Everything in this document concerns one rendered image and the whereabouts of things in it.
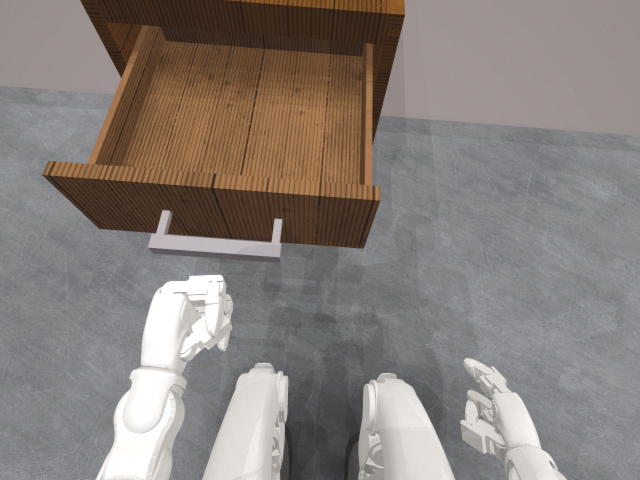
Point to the handle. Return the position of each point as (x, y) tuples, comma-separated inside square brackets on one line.
[(161, 243)]

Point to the robot right forearm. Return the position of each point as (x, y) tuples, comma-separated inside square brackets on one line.
[(530, 463)]

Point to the cabinet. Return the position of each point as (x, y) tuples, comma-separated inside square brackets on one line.
[(378, 22)]

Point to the right robot hand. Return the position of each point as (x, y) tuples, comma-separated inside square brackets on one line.
[(506, 422)]

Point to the robot left shin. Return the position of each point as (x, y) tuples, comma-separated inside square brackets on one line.
[(278, 438)]

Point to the robot right thigh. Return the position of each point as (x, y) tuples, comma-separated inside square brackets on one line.
[(411, 448)]

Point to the drawer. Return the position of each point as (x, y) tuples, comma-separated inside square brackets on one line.
[(230, 131)]

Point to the left robot hand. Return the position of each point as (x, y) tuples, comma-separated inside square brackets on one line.
[(176, 309)]

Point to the robot left forearm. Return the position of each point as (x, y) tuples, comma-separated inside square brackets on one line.
[(146, 422)]

